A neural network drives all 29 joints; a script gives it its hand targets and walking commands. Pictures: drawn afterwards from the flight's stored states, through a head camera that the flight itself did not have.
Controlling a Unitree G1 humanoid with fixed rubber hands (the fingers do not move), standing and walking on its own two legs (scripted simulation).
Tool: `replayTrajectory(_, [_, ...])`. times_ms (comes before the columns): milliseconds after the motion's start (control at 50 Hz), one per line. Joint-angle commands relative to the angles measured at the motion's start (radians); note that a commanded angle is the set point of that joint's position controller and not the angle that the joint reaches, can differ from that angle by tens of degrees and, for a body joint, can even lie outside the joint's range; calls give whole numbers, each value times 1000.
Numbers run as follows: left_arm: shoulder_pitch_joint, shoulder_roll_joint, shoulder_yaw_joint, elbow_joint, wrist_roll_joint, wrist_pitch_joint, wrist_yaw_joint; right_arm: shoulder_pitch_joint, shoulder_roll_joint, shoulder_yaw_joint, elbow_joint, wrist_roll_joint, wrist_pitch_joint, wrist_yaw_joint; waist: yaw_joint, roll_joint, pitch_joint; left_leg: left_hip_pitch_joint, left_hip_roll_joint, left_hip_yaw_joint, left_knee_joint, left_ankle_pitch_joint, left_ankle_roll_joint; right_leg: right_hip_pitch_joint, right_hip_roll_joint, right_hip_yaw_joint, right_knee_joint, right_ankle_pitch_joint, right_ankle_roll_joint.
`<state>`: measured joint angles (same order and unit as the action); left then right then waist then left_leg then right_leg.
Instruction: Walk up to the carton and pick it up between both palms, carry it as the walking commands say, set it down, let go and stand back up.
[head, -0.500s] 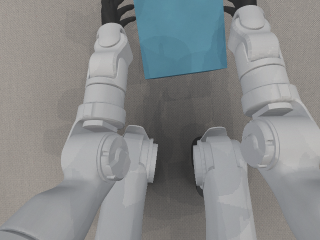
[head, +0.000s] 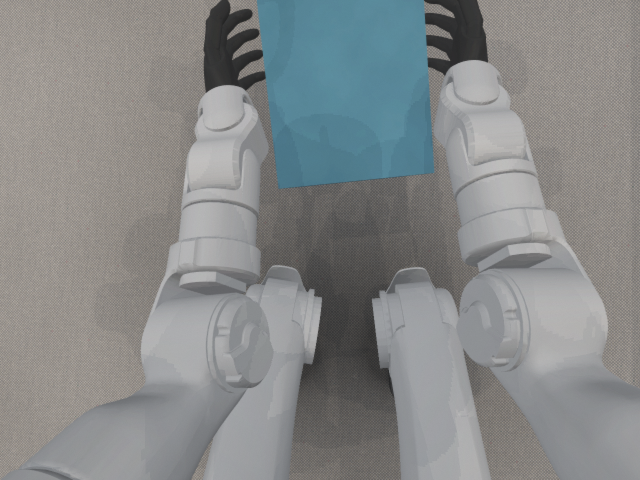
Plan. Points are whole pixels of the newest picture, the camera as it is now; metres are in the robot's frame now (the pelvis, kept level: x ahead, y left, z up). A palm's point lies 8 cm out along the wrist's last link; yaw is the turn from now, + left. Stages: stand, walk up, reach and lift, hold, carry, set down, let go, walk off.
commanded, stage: reach and lift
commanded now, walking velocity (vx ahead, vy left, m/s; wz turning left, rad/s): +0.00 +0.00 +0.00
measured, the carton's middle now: (343, 94) +0.53 +0.00 -0.18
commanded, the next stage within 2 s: none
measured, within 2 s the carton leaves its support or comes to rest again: neither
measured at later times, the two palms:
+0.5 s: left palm (197, 84) +0.49 +0.12 -0.02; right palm (491, 55) +0.51 -0.12 -0.03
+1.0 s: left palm (154, 69) +0.47 +0.12 +0.05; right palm (537, 36) +0.49 -0.12 +0.05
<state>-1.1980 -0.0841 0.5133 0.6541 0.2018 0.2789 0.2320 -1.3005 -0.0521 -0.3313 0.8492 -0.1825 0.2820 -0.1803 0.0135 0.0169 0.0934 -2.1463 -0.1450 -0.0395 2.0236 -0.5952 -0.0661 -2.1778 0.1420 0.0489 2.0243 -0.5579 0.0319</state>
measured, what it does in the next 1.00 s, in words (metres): rises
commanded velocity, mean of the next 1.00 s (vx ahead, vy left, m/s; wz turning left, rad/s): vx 0.00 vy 0.00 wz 0.00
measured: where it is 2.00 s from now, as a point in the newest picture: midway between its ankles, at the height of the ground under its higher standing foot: (341, 366)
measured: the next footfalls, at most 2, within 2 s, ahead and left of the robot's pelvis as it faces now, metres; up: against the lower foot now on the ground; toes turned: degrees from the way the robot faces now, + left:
none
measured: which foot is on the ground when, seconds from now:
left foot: down 0.00-1.00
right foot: down 0.00-1.00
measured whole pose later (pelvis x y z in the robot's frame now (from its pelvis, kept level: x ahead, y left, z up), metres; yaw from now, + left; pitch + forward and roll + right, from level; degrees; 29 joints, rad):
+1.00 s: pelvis +0.00 +0.00 +0.11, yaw -1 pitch +37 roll +2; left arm -1.01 -0.17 0.56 0.65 0.30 0.28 0.19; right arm -1.08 0.06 -0.42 0.81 -0.30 0.30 -0.17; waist 0.02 0.00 -0.07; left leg -1.79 -0.15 -0.08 1.67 -0.53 -0.06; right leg -1.82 0.16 0.09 1.68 -0.50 0.03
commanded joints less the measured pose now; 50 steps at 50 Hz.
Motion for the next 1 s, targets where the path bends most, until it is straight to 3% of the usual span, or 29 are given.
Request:
replayTrajectory(0, [-647,-948,-540,78,-112,-3,-328,-550,1050,408,-1,110,-23,282,6,-62,-1180,532,-51,102,-176,334,29,706,42,-79,-198,342,-14])
replayTrajectory(300, [-605,-973,-479,116,-59,4,-324,-516,1056,338,40,53,-13,290,11,-52,-1150,606,-50,94,-293,271,26,749,48,-82,-306,260,-18])
replayTrajectory(980, [-426,-1049,-477,145,-24,0,-327,-358,1134,338,22,11,-18,288,14,-57,-1118,802,-49,66,-530,276,33,973,49,-52,-538,265,-11])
